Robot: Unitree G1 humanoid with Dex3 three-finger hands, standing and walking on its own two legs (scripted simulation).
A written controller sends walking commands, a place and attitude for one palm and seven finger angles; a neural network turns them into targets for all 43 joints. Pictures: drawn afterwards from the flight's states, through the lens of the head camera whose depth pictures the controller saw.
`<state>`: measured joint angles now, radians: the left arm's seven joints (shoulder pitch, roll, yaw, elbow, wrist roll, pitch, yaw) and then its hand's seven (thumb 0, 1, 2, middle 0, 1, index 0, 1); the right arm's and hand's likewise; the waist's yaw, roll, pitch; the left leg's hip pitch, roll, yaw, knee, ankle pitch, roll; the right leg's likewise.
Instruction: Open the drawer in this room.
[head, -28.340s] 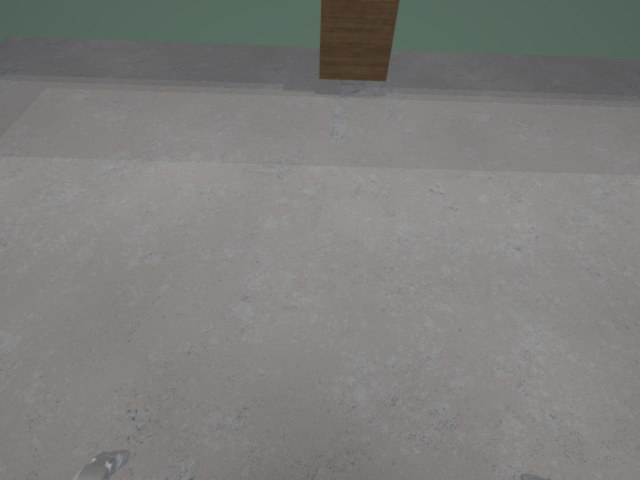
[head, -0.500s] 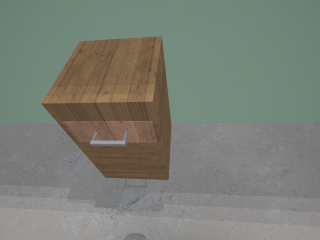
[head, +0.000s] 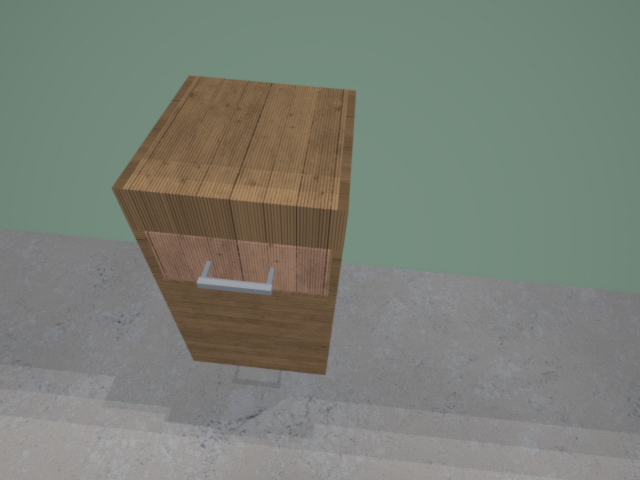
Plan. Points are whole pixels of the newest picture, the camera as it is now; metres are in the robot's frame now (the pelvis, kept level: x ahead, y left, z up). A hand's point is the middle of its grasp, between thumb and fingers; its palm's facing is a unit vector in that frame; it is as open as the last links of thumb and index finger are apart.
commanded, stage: come to a stop and stand still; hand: left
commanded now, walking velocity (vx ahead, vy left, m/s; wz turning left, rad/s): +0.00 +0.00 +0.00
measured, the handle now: (237, 277) +0.53 +0.23 -0.22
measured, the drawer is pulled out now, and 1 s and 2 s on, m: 0.00 0.00 0.00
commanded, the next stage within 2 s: look again from close up in 0.36 s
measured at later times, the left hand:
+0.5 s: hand out of the picture +0.02 +0.19 -0.18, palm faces +0.01 -0.98 -0.19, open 7.3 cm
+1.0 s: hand out of the picture -0.03 +0.19 -0.18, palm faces +0.03 -0.98 -0.18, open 7.3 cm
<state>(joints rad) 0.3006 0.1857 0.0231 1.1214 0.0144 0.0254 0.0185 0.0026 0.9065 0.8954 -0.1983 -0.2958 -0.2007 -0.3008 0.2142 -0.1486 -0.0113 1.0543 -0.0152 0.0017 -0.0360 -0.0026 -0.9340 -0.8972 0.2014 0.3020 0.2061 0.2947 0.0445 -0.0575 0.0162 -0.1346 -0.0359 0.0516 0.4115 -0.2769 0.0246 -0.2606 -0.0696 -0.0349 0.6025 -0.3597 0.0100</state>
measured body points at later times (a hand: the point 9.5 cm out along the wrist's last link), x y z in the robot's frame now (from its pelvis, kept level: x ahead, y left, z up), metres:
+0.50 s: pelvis +0.02 +0.01 +0.00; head +0.04 +0.02 +0.45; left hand +0.02 +0.24 -0.16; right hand -0.02 -0.19 -0.16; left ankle -0.04 +0.11 -0.74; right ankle -0.01 -0.12 -0.74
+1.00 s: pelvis -0.03 +0.02 +0.00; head -0.06 +0.03 +0.45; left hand -0.03 +0.24 -0.16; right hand +0.01 -0.21 -0.15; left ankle -0.04 +0.11 -0.74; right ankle -0.01 -0.12 -0.74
